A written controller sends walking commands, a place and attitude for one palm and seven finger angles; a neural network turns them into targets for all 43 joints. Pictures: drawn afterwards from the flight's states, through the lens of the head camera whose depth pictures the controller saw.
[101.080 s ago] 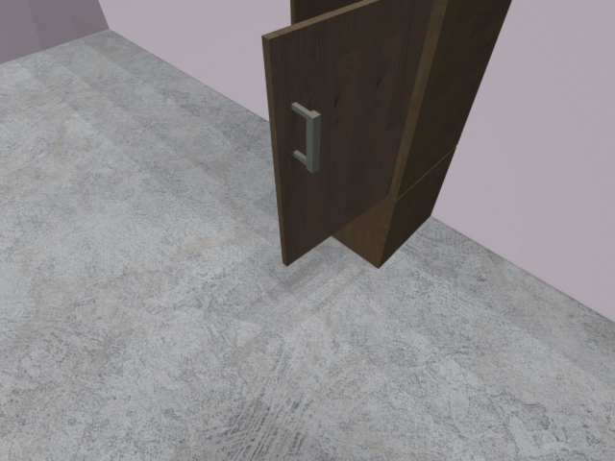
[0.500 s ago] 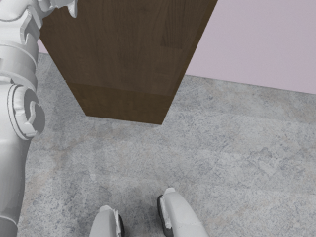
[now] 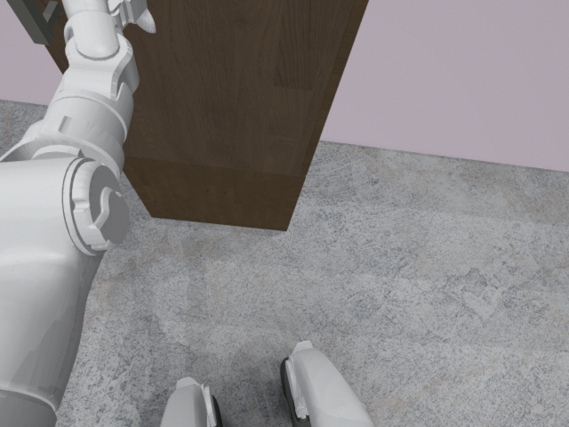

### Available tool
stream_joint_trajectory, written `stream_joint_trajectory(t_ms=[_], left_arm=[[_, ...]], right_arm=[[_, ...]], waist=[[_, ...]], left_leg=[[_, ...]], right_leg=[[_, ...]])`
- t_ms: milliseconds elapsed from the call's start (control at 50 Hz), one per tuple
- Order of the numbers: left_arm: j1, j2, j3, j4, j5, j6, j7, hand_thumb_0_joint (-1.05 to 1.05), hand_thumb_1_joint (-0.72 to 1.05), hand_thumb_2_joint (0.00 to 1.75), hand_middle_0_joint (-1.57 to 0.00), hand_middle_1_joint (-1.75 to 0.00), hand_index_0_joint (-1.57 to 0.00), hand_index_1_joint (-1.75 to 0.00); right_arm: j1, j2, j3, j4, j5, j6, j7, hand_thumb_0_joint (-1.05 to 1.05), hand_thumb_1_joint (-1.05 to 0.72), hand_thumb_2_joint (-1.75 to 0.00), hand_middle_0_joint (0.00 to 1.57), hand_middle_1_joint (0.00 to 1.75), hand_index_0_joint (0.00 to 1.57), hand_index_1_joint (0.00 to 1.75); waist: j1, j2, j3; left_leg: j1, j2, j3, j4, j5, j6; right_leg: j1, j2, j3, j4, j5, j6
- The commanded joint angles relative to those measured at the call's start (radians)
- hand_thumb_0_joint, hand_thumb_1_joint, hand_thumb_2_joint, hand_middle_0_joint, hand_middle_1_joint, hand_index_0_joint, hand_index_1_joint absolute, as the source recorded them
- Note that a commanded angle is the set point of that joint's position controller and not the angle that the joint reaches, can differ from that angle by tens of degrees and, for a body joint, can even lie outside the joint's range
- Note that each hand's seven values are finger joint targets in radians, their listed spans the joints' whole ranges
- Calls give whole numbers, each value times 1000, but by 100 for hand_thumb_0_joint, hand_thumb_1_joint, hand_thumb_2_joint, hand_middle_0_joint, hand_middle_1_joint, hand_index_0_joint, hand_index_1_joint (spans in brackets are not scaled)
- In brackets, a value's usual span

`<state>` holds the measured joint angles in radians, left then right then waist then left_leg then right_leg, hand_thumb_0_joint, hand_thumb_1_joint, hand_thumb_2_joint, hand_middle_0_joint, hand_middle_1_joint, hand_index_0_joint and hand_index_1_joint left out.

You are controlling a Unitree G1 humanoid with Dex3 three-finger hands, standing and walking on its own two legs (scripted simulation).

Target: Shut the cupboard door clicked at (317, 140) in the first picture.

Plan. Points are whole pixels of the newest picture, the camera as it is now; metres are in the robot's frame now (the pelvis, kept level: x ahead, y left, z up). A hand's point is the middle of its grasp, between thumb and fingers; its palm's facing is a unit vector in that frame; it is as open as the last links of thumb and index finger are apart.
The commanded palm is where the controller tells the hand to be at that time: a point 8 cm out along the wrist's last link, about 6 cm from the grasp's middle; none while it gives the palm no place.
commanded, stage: pull the fist back off the door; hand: left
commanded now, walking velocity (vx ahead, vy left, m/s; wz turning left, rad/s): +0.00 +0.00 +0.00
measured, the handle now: out of the picture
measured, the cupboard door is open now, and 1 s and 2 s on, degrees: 0 0 0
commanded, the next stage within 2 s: draw the hand back to the body in 0.54 s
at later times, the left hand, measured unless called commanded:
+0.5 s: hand (143, 35) +0.57 +0.04 +0.14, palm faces +0.04 -1.00 -0.02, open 3.1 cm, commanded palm +0.53 +0.09 +0.15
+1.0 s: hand (69, 96) +0.47 +0.11 +0.17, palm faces +0.07 -1.00 -0.03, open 3.1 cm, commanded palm +0.42 +0.15 +0.18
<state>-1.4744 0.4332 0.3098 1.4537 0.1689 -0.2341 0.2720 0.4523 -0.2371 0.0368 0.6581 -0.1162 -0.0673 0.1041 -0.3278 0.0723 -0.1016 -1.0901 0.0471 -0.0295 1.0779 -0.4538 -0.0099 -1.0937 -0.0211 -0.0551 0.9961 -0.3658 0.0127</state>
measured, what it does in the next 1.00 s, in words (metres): rises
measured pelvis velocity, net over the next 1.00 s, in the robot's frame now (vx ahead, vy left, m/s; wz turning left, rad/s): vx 0.04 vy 0.00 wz -0.02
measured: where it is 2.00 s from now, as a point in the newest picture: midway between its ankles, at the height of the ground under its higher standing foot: outside the picture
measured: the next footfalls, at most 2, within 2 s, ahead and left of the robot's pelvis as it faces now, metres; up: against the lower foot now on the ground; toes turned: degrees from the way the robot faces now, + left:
none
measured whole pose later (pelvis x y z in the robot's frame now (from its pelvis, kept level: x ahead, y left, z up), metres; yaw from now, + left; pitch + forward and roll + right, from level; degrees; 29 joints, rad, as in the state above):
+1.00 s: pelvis +0.04 +0.00 +0.06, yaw -1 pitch +9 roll +0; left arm -0.54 0.15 0.18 0.69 -0.10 -0.23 0.05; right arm 0.38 -0.24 -0.01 0.62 0.02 0.01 0.01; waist -0.05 0.06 -0.09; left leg -0.47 0.05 0.04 0.71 -0.39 -0.01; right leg -0.53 -0.01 0.00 0.70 -0.33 0.01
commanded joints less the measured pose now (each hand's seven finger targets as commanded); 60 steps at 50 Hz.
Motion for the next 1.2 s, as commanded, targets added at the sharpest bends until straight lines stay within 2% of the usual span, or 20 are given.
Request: stream_joint_trajectory(t_ms=[0,20,60,100,140,300,400,460,560,580,640,700,740,820,860,980,1040,1140,1160,1180], left_arm=[[-559,182,14,-184,-47,-30,-80,0,90,90,-130,-150,-130,-150],[-537,153,6,-193,-66,-30,-92,0,90,90,-130,-150,-130,-150],[-463,173,37,-190,-97,-35,-111,0,90,90,-130,-150,-130,-150],[-415,138,27,-228,-119,-62,-122,0,90,90,-130,-150,-130,-150],[-352,86,2,-276,-125,-97,-124,0,90,90,-130,-150,-130,-150],[-228,21,-10,-470,-145,-181,-89,0,90,90,-130,-150,-130,-150],[-105,-27,-29,-558,-151,-206,-79,0,90,90,-130,-150,-130,-150],[-42,-114,-91,-624,-158,-211,-88,0,90,90,-130,-150,-130,-150],[17,-163,-107,-518,-181,-157,-98,0,90,90,-130,-150,-130,-150],[23,-158,-104,-491,-179,-147,-98,0,90,90,-130,-150,-130,-150],[-3,-174,-110,-508,-179,-158,-92,0,90,90,-130,-150,-130,-150],[152,-99,-34,-602,-193,-190,-104,0,90,90,-130,-150,-130,-150],[247,-95,-35,-682,-194,-199,-122,0,90,90,-130,-150,-130,-150],[399,-118,-83,-861,-203,-162,-165,0,90,90,-130,-150,-130,-150],[438,-145,-107,-946,-237,-123,-189,0,90,90,-130,-150,-130,-150],[504,-151,-152,-1093,-299,-36,-253,0,90,90,-130,-150,-130,-150],[607,-166,-176,-1160,-304,-13,-280,0,90,90,-130,-150,-130,-150],[819,-103,-109,-1208,-353,72,-329,0,90,90,-116,-135,-116,-135],[852,-29,-146,-1327,-267,47,-276,0,90,90,-113,-132,-113,-132],[942,-34,-119,-1317,-264,52,-249,0,90,90,-111,-129,-111,-129]], right_arm=[[264,-215,-70,-24,23,11,-37,0,-90,-90,20,30,20,30],[259,-212,-70,-31,28,10,-40,0,-90,-90,20,30,20,30],[256,-210,-68,-36,33,9,-46,0,-90,-90,20,30,20,30],[263,-204,-69,-39,31,8,-47,0,-90,-90,20,30,20,30],[255,-199,-77,-38,31,3,-42,0,-90,-90,20,30,20,30],[240,-192,-106,-43,33,22,-36,0,-90,-90,20,30,20,30],[213,-177,-118,-53,43,36,-40,0,-90,-90,20,30,20,30],[186,-168,-127,-53,48,38,-38,0,-90,-90,20,30,20,30],[157,-162,-126,-40,63,55,-49,0,-90,-90,20,30,20,30],[151,-162,-125,-39,66,59,-51,0,-90,-90,20,30,20,30],[125,-152,-118,-43,65,59,-56,0,-90,-90,20,30,20,30],[98,-149,-113,-82,68,57,-60,0,-90,-90,20,30,20,30],[75,-139,-113,-105,74,55,-61,0,-90,-90,20,30,20,30],[25,-133,-115,-147,102,55,-71,0,-90,-90,20,30,20,30],[-8,-133,-115,-158,118,51,-82,0,-90,-90,20,30,20,30],[-117,-127,-93,-156,145,19,-129,0,-90,-90,20,30,20,30],[-168,-116,-79,-163,152,-4,-139,0,-90,-90,20,30,20,30],[-248,-121,-58,-194,166,-19,-153,0,-90,-90,20,30,20,30],[-276,-98,-66,-212,162,-4,-166,0,-90,-90,20,30,20,30],[-292,-96,-64,-212,159,6,-174,0,-90,-90,20,30,20,30]], waist=[[-41,48,-498],[-38,28,-511],[-14,-13,-511],[3,-2,-521],[23,15,-525],[90,52,-564],[124,9,-554],[130,22,-549],[119,-104,-414],[120,-127,-384],[133,-73,-390],[212,-34,-494],[239,-56,-527],[262,-100,-493],[258,-137,-440],[262,-114,-271],[289,-16,-242],[340,-114,-167],[320,-134,-146],[329,-163,-115]], left_leg=[[334,-45,-13,-181,124,43],[340,-47,-8,-185,134,45],[317,-47,2,-193,141,46],[356,-45,2,-208,180,43],[405,-40,8,-211,216,37],[556,-42,28,-240,377,21],[601,-44,41,-261,470,17],[671,-35,40,-266,565,8],[606,-40,54,-297,504,15],[587,-41,52,-305,474,15],[618,-45,52,-306,490,13],[666,-50,61,-311,568,11],[667,-48,69,-323,592,13],[681,-42,84,-371,568,21],[696,-40,90,-400,528,25],[737,-44,80,-478,326,30],[776,-49,76,-501,297,26],[761,-53,74,-557,231,26],[793,-54,91,-595,239,33],[790,-51,88,-607,224,35]], right_leg=[[352,46,25,-202,120,-15],[368,46,27,-209,134,-13],[423,47,33,-220,148,-11],[441,47,29,-224,183,-13],[422,49,22,-222,203,-14],[500,55,9,-223,352,-20],[579,58,6,-224,466,-21],[574,59,0,-225,520,-22],[605,58,2,-254,529,-14],[605,57,0,-257,508,-15],[592,51,6,-252,501,-19],[688,48,14,-236,568,-29],[746,45,19,-235,610,-28],[827,46,23,-273,631,-27],[853,50,17,-308,622,-24],[831,49,15,-400,411,-19],[821,44,11,-414,345,-27],[872,32,14,-465,249,-25],[892,12,52,-520,222,-16],[903,10,50,-539,187,-13]])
